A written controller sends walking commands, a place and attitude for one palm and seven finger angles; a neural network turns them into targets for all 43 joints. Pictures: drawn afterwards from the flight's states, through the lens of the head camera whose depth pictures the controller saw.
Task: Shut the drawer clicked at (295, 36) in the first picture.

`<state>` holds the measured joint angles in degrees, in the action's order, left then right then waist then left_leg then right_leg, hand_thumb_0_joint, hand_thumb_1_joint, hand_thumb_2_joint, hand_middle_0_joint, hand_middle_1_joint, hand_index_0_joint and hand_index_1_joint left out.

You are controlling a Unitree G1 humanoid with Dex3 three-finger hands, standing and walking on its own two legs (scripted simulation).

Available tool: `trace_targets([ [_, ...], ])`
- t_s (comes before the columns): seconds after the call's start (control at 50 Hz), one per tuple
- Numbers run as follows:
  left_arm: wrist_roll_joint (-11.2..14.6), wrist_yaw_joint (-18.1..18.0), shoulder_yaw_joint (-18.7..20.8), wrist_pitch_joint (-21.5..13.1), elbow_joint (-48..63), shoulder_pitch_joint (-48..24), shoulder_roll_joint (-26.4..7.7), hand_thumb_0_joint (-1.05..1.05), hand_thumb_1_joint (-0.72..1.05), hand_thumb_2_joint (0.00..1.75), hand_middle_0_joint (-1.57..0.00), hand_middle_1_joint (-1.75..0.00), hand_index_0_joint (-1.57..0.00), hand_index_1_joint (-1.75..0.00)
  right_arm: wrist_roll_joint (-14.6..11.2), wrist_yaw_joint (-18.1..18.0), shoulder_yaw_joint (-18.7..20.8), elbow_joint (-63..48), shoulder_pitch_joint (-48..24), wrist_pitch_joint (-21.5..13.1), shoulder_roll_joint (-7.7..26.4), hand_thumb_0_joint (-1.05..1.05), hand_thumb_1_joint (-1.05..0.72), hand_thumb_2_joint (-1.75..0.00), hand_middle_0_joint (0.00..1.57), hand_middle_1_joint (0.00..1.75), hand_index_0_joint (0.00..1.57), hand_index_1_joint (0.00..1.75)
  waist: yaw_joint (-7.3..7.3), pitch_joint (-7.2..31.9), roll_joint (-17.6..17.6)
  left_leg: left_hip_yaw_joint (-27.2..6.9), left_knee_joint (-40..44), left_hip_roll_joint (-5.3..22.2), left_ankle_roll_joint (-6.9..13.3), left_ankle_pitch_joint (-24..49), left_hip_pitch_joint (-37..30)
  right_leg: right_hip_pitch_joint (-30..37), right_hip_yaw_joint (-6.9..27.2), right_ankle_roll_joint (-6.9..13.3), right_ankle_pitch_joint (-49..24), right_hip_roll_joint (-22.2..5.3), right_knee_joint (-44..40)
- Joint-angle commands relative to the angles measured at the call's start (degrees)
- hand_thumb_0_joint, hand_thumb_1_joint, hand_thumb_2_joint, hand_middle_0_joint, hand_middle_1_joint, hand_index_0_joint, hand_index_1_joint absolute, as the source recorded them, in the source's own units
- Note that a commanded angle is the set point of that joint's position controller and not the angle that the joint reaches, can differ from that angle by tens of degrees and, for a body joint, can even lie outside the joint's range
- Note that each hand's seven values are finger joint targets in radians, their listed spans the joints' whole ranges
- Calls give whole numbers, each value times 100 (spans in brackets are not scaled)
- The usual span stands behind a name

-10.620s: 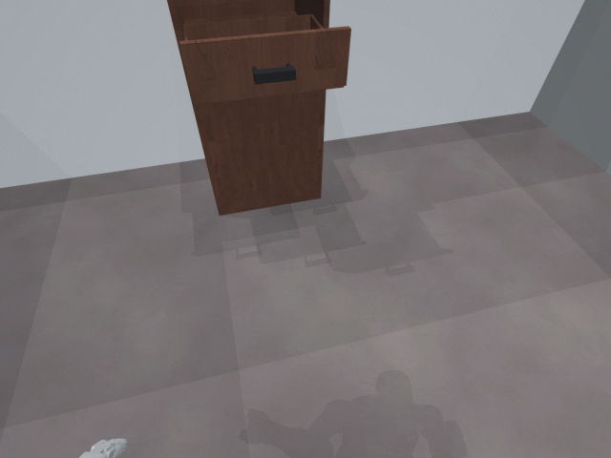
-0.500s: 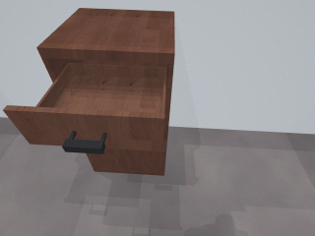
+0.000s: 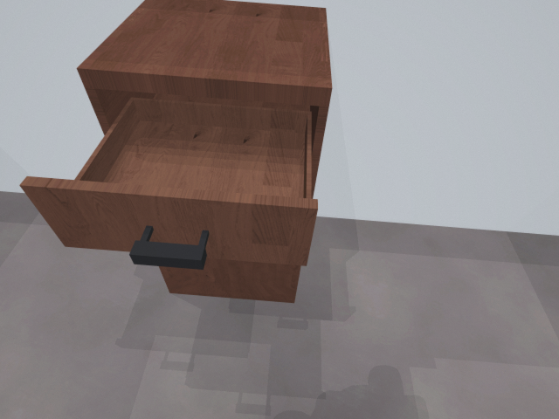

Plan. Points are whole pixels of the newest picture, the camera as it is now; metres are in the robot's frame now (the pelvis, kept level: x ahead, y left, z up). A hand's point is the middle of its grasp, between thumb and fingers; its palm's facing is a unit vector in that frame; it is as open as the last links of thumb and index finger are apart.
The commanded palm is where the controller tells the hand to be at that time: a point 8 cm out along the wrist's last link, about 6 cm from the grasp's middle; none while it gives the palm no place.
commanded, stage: shuffle to correct the standing spot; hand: left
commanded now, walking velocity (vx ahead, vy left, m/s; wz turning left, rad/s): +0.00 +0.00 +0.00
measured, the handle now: (173, 244) +0.37 +0.20 +0.02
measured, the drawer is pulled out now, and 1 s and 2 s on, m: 0.28 0.28 0.28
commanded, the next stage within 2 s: come to a stop and stand still in 0.18 s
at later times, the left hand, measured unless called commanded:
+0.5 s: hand out of the picture +0.03 +0.18 -0.18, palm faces +0.02 -0.98 -0.18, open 7.4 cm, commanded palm none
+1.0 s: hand out of the picture +0.04 +0.19 -0.17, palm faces -0.03 -0.97 -0.25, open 7.4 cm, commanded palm none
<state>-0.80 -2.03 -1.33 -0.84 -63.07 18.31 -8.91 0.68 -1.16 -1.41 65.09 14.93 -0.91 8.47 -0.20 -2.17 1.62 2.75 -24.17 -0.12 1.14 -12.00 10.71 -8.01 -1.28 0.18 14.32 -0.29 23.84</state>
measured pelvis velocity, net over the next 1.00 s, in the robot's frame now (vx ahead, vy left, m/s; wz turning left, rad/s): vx -0.01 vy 0.01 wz -0.02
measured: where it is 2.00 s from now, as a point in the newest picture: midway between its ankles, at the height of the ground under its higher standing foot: outside the picture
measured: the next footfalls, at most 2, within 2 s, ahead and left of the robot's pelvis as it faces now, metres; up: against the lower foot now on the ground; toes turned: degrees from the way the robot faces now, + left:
none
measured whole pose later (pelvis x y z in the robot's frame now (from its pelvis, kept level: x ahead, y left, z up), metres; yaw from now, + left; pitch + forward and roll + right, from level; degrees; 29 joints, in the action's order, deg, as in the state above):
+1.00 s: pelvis -0.01 +0.01 -0.01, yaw -1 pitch -3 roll +0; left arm -1.3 -2.1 -1.2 0.7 -56.4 14.7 -10.2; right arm 1.1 -0.8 -0.1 55.9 13.5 0.3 11.1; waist 0.6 -0.9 -2.1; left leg 4.1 -30.5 -0.4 1.9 -14.8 12.8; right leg -11.2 0.1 0.0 17.3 -0.8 31.4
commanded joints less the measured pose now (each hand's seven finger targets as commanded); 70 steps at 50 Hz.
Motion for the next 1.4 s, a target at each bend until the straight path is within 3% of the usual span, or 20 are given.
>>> trace_targets([
  [0.0,24,-35,94,-93,153,437,-527,0,90,90,-20,-30,-20,-30,-33,-20,125,-154,198,-73,622,0,-90,-90,20,30,20,30,0,-190,-160,-591,499,529,49,406,45,-336,489,136,-441,-553,-487],
  [0.12,-59,30,177,-15,172,530,-526,0,90,90,-20,-30,-20,-30,38,26,203,-143,294,38,745,0,-90,-90,20,30,20,30,-1,-552,-210,-760,671,533,175,-1888,493,-735,365,235,1517,-434,-289],
  [0.22,-61,72,214,-60,192,695,-443,0,90,90,-20,-30,-20,-30,33,26,229,-220,387,-31,720,0,-90,-90,20,30,20,30,-23,-714,-243,-891,599,605,331,-1732,597,-780,313,326,1138,-386,26],
  [0.28,-53,68,219,-113,176,777,-364,0,90,90,-20,-30,-20,-30,11,-6,209,-192,549,-140,711,0,-90,-90,20,30,20,30,-7,-394,-343,-863,362,711,434,-273,232,-603,124,318,29,-345,436],
  [0.36,8,-64,172,-124,60,886,-327,0,90,90,-20,-30,-20,-30,-24,-158,128,-96,715,-191,592,0,-90,-90,20,30,20,30,14,91,-192,-487,-387,681,297,3683,-432,-193,159,141,-2299,-476,567],
  [0.4,46,-130,196,-122,45,947,-457,0,90,90,-20,-30,-20,-30,-45,-202,145,-138,661,-167,591,0,-90,-90,20,30,20,30,5,211,-97,-387,-528,586,152,4200,-440,88,246,89,-3552,-612,533],
  [0.46,51,-160,250,-70,201,816,-608,0,90,90,-20,-30,-20,-30,-64,-222,236,-245,637,-108,643,0,-90,-90,20,30,20,30,39,302,-43,-325,-484,588,131,4162,-500,86,250,82,-3956,-633,762],
  [0.58,24,-136,303,12,531,474,-485,0,90,90,-20,-30,-20,-30,-34,-202,328,-415,357,-46,620,0,-90,-90,20,30,20,30,14,219,-193,-444,-255,735,252,3415,-543,-303,384,58,-2330,-517,531],
  [0.66,21,-111,301,-16,583,442,-576,0,90,90,-20,-30,-20,-30,-25,-159,304,-485,281,-41,544,0,-90,-90,20,30,20,30,5,419,-112,-407,-131,599,138,2348,-347,-2,583,181,-2698,-644,333],
  [0.68,-72,-309,346,-107,494,517,-841,0,90,90,-20,-30,-20,-30,-91,-114,415,-915,-107,-49,928,0,-90,-90,20,30,20,30,-29,266,185,-174,-1307,709,-73,3126,-238,-407,502,-36,-4327,-757,253],
  [0.7,-56,-265,364,-158,792,463,-945,0,90,90,-20,-30,-20,-30,-38,-19,363,-1110,111,-54,646,0,-90,-90,20,30,20,30,26,556,346,-283,-1278,419,-2,1212,396,212,798,212,-4384,-998,459],
  [0.72,-48,-215,309,-165,802,255,-935,0,90,90,-20,-30,-20,-30,-60,-20,337,-1128,13,-54,552,0,-90,-90,20,30,20,30,98,684,80,-212,-855,347,17,428,366,295,845,338,-4281,-1071,639],
  [0.74,-17,-187,275,-160,810,114,-914,0,90,90,-20,-30,-20,-30,-56,-9,333,-1077,89,-47,564,0,-90,-90,20,30,20,30,184,967,-22,-232,-571,414,34,779,93,335,660,357,-3815,-938,746],
  [0.76,6,-168,259,-130,935,-8,-865,0,90,90,-20,-30,-20,-30,-19,5,320,-1081,160,-55,648,0,-90,-90,20,30,20,30,155,1004,-573,-300,-497,499,45,1480,-208,150,529,352,-2826,-737,798],
  [0.82,18,-138,211,-12,931,-32,-775,0,90,90,-20,-30,-20,-30,2,-36,300,-1138,32,-40,819,0,-90,-90,20,30,20,30,52,449,-959,-715,-298,779,256,1835,-71,-302,332,247,-648,-328,563],
  [0.94,-27,-20,153,66,964,-254,-889,0,90,90,-20,-30,-20,-30,28,68,263,-1212,-51,69,921,0,-90,-90,20,30,20,30,82,-913,-34,-753,540,474,146,-1552,865,-1178,672,248,1459,-346,-209],
  [1.04,-27,6,183,69,936,-60,-911,0,90,90,-20,-30,-20,-30,65,93,262,-1086,142,92,934,0,-90,-90,20,30,20,30,61,-658,175,-713,598,425,148,-1678,721,-1307,746,212,1941,-380,-356],
  [1.14,9,33,173,2,824,3,-866,0,90,90,-20,-30,-20,-30,41,71,216,-892,276,18,835,0,-90,-90,20,30,20,30,64,-176,96,-625,483,415,130,-1038,364,-1085,816,246,1399,-446,-371],
  [1.26,5,41,159,-8,587,111,-853,0,90,90,-20,-30,-20,-30,26,63,197,-604,408,14,727,0,-90,-90,20,30,20,30,41,-278,-11,-622,526,426,97,-1060,410,-1115,786,269,1494,-484,-478],
  [1.38,30,28,105,-64,314,209,-701,0,90,90,-20,-30,-20,-30,-16,20,149,-341,574,-61,623,0,-90,-90,20,30,20,30,32,-228,-100,-573,468,485,73,-400,257,-907,734,246,651,-506,-397],
])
